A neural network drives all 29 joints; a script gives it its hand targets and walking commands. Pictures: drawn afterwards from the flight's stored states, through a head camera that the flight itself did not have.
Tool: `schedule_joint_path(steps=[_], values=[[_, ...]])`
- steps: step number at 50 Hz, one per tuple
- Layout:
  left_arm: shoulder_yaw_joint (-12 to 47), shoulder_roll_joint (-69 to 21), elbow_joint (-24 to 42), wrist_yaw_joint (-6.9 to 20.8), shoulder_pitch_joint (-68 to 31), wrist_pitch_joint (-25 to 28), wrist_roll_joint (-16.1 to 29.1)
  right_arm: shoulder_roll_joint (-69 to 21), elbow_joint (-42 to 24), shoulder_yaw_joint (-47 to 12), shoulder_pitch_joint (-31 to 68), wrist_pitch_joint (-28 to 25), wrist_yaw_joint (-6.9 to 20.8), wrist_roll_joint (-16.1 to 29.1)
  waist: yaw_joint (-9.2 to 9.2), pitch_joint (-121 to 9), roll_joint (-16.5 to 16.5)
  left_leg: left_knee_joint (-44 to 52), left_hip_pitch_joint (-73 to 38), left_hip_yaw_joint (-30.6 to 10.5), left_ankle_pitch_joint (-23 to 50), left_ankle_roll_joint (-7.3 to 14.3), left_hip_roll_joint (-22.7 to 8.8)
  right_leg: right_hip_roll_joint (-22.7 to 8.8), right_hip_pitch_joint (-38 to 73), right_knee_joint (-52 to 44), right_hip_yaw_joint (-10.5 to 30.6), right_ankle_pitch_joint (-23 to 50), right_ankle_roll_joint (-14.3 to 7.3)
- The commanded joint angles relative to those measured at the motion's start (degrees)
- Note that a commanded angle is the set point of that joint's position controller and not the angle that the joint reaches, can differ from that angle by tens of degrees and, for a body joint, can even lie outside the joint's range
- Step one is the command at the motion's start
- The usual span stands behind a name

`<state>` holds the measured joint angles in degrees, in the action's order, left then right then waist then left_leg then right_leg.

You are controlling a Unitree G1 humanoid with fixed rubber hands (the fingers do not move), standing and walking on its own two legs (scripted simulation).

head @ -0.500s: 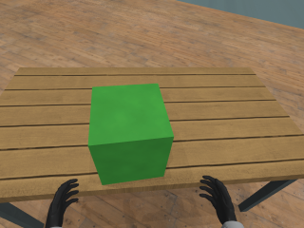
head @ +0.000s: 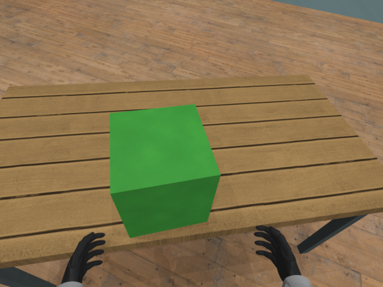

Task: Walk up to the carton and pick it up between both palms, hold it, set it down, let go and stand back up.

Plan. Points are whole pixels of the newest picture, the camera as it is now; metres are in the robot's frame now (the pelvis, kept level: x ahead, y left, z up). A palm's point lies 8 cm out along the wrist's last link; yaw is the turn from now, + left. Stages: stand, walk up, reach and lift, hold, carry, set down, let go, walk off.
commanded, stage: set down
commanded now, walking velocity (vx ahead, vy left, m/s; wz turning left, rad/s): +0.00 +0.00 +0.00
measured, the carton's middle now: (162, 171) +0.39 +0.10 -0.02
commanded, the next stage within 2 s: let go in 0.86 s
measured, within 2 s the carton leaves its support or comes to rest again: neither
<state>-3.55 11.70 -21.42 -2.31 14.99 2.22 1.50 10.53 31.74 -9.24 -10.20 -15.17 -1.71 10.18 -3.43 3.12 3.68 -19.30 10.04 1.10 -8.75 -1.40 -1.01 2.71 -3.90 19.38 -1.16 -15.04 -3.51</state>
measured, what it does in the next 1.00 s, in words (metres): stands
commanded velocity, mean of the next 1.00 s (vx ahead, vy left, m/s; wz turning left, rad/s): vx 0.00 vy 0.00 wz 0.00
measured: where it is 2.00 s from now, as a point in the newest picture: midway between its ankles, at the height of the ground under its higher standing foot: outside the picture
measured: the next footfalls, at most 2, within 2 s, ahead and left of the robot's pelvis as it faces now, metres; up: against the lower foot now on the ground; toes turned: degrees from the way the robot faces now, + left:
none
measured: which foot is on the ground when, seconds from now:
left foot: down 0.00-1.00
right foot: down 0.00-1.00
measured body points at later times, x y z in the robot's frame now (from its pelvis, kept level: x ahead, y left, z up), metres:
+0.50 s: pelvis -0.03 +0.02 +0.00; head -0.02 +0.04 +0.45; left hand +0.15 +0.25 -0.09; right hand +0.16 -0.19 -0.07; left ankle +0.02 +0.13 -0.75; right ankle -0.05 -0.08 -0.75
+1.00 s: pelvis -0.02 +0.02 -0.01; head -0.01 +0.03 +0.44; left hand +0.15 +0.25 -0.10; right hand +0.14 -0.20 -0.09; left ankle +0.02 +0.13 -0.75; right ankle -0.05 -0.08 -0.75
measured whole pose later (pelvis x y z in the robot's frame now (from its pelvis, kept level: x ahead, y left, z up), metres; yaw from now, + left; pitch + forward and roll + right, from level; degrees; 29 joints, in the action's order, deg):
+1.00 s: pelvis -0.02 +0.02 -0.01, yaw -2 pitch -3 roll +1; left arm 0.3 13.0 -32.6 -2.4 11.1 -5.1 0.7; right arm 8.8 40.3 0.2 -11.1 -10.8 1.2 0.0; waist -0.5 4.4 2.0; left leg -25.0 10.4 2.9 -11.2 0.1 -0.6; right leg 1.8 -5.1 25.7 0.1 -17.2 -2.1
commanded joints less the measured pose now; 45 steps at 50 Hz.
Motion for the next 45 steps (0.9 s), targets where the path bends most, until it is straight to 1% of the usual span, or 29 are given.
schedule_joint_path(steps=[1,2,3,4,5,7,9,10,11,12,14,16,17,18,20,24,28,29,30,31,33,37,38,43,44,45], values=[[-3.1,7.0,9.1,-0.4,-1.0,4.5,-1.1,7.9,-6.1,4.4,2.6,-5.2,0.4,-1.0,0.2,-12.4,-5.6,-3.5,-19.3,-0.6,24.7,-1.3,1.0,-3.8,-8.5,-2.8,1.1,30.8,3.7],[-3.2,7.0,9.7,-0.4,-1.1,4.9,-1.0,8.3,-6.4,4.7,3.0,-5.8,0.5,-1.0,0.17,-13.1,-5.4,-3.7,-19.5,-0.7,25.0,-1.4,1.1,-3.6,-8.4,-2.7,0.9,30.7,3.7],[-2.9,6.7,8.3,-0.4,-1.1,5.0,-1.2,8.5,-5.0,5.0,3.1,-6.1,0.5,-1.4,0.41,-12.7,-5.0,-3.8,-19.9,-0.8,24.9,-1.3,1.0,-3.3,-9.0,-2.7,0.7,29.8,3.5],[-2.9,6.7,8.7,-0.6,-1.8,5.3,-1.1,8.8,-5.4,5.2,3.9,-6.6,0.6,-1.4,0.37,-13.2,-4.7,-4.0,-20.3,-0.8,25.0,-1.4,0.9,-3.0,-9.4,-2.8,0.4,28.9,3.5],[-2.6,6.6,7.6,-0.7,-2.0,5.2,-1.1,9.1,-4.3,5.6,4.3,-6.7,0.8,-1.7,0.66,-12.9,-4.4,-4.2,-20.5,-0.9,24.3,-1.4,0.8,-2.8,-10.3,-3.0,0.3,27.2,3.4],[-1.9,6.5,7.5,-1.0,-3.4,5.0,-0.9,9.6,-3.5,6.3,5.7,-6.7,1.1,-2.3,0.86,-12.9,-4.0,-4.3,-21.1,-1.0,23.2,-1.4,0.5,-2.2,-11.9,-3.3,-0.2,23.1,3.1],[-1.1,6.1,6.1,-1.3,-4.3,4.0,-0.8,9.9,-1.7,6.9,6.4,-6.1,1.6,-3.1,1.23,-11.9,-3.6,-4.3,-21.5,-0.9,21.3,-1.4,0.2,-1.8,-13.9,-4.1,-0.5,17.5,2.8],[-0.5,6.2,6.9,-1.6,-5.5,3.8,-0.5,9.8,-2.1,7.2,7.2,-5.8,1.8,-3.2,1.27,-12.0,-3.6,-4.4,-21.7,-0.8,20.1,-1.3,0.0,-1.6,-14.8,-4.4,-0.7,14.5,2.7],[0.1,6.0,4.6,-1.6,-5.9,2.8,-0.6,9.8,-0.3,7.4,7.4,-5.0,2.1,-3.8,1.58,-10.5,-3.6,-4.1,-21.6,-0.7,18.1,-1.3,-0.2,-1.6,-16.0,-5.0,-0.6,10.8,2.4],[0.3,6.3,6.8,-1.9,-7.3,2.5,-0.2,9.6,-2.0,7.7,8.5,-4.7,2.3,-3.9,1.12,-11.3,-3.3,-4.1,-21.3,-0.6,16.5,-1.1,-0.3,-1.6,-16.2,-5.0,-0.6,8.3,2.3],[1.3,6.4,5.2,-2.4,-8.4,1.5,0.2,8.8,-1.3,8.1,8.8,-3.6,2.9,-4.6,1.44,-10.4,-3.2,-3.7,-20.1,-0.4,12.7,-0.8,-0.4,-1.9,-17.0,-5.3,-0.2,3.7,2.0],[1.9,6.6,6.5,-3.1,-10.2,1.2,1.0,8.2,-3.3,8.6,10.0,-3.0,3.4,-4.6,1.17,-10.6,-3.3,-3.4,-18.4,-0.2,9.2,-0.5,-0.5,-2.2,-17.2,-5.0,0.2,0.3,1.9],[2.2,6.4,4.1,-3.2,-10.4,0.5,0.7,7.9,-1.7,8.7,10.1,-2.3,3.6,-5.2,1.39,-9.4,-3.5,-3.2,-17.6,-0.1,7.1,-0.4,-0.5,-2.5,-17.5,-5.2,0.6,-1.6,1.7],[2.3,6.7,5.0,-3.4,-11.1,0.1,0.8,7.6,-2.4,8.7,10.6,-1.8,3.7,-5.3,1.21,-9.2,-3.5,-3.0,-17.0,-0.1,5.9,-0.4,-0.5,-2.7,-17.6,-5.2,0.8,-2.9,1.7],[2.4,6.7,3.0,-3.2,-11.5,-1.6,0.1,7.0,-1.1,8.7,10.8,-0.3,3.8,-5.9,1.55,-7.4,-4.0,-2.6,-15.9,0.1,3.5,-0.3,-0.3,-3.3,-17.8,-5.4,1.4,-5.0,1.7],[2.5,7.2,3.8,-3.2,-13.0,-4.0,-0.3,6.4,-2.1,9.1,11.4,1.7,3.6,-6.3,1.77,-7.3,-5.2,-2.5,-15.1,0.2,2.8,-0.4,-0.1,-3.7,-17.0,-4.8,1.9,-5.3,1.9],[2.3,7.4,2.3,-2.8,-13.5,-6.6,-1.7,6.3,-0.7,9.9,10.9,3.8,3.2,-7.5,2.06,-5.5,-6.2,-2.5,-15.0,0.4,2.6,-0.4,0.1,-3.8,-16.4,-4.3,2.1,-4.6,2.2],[2.1,7.6,3.1,-2.7,-13.4,-7.0,-1.8,6.3,-1.4,10.1,10.8,4.1,3.1,-7.6,1.97,-5.6,-5.9,-2.6,-15.1,0.4,2.9,-0.4,0.1,-3.8,-16.1,-4.2,2.1,-4.1,2.3],[2.2,7.5,2.0,-2.5,-13.2,-7.6,-1.9,6.2,-0.8,10.2,10.4,4.6,2.9,-8.0,2.25,-4.9,-5.6,-2.6,-15.3,0.5,2.9,-0.4,0.1,-3.7,-16.2,-4.2,2.0,-3.8,2.3],[2.1,7.8,2.7,-2.3,-13.4,-7.9,-1.7,6.3,-1.6,10.5,10.5,4.8,2.8,-8.3,2.18,-5.1,-5.4,-2.6,-15.4,0.7,2.8,-0.4,0.0,-3.7,-16.1,-3.9,2.1,-3.3,2.4],[2.1,8.1,1.9,-2.0,-13.3,-8.5,-1.6,6.2,-1.5,11.1,10.1,5.3,2.5,-9.0,2.44,-4.9,-4.6,-2.7,-15.5,0.8,2.8,-0.2,0.0,-3.5,-15.9,-3.6,1.9,-2.6,2.5],[2.1,8.4,0.4,-1.6,-12.7,-8.4,-1.2,6.0,-1.5,11.7,8.9,5.2,2.3,-10.1,2.41,-5.1,-3.5,-3.3,-15.5,1.1,4.3,0.0,0.0,-3.1,-15.2,-2.8,1.8,0.6,2.8],[2.0,8.6,1.2,-1.5,-12.7,-7.9,-0.9,5.9,-2.3,12.0,8.6,4.8,2.3,-10.0,2.44,-5.9,-3.1,-3.4,-15.6,1.1,5.2,0.1,0.1,-3.0,-14.8,-2.6,1.6,1.7,3.0],[1.9,8.7,-0.4,-1.0,-11.2,-5.9,-0.8,5.4,-1.2,11.9,6.6,2.8,2.5,-10.3,2.57,-6.7,-2.9,-4.7,-15.8,1.2,9.0,0.3,0.3,-2.8,-13.9,-1.7,1.6,8.0,3.3],[1.7,9.1,0.3,-0.9,-10.8,-5.3,-0.5,5.3,-2.0,12.0,6.2,2.1,2.6,-10.0,2.61,-7.5,-2.7,-4.9,-15.9,1.1,9.9,0.3,0.4,-2.8,-13.6,-1.4,1.5,9.4,3.5],[1.7,9.0,-1.3,-0.7,-10.4,-5.1,-0.8,5.3,-0.8,11.8,5.7,1.8,2.6,-10.1,2.93,-6.9,-2.7,-4.9,-15.9,1.2,10.1,0.4,0.5,-2.8,-13.7,-1.5,1.6,10.3,3.5]])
